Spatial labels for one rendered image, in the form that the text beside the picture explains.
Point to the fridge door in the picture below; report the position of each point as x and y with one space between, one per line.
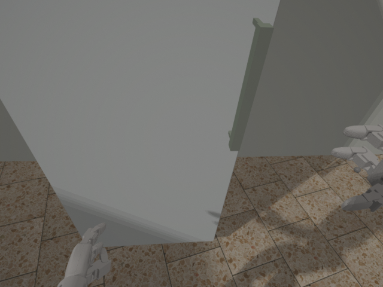
126 106

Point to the handle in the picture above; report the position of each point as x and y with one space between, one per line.
259 48

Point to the robot left hand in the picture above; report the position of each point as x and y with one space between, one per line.
84 254

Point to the robot right hand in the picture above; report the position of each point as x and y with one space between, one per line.
364 159

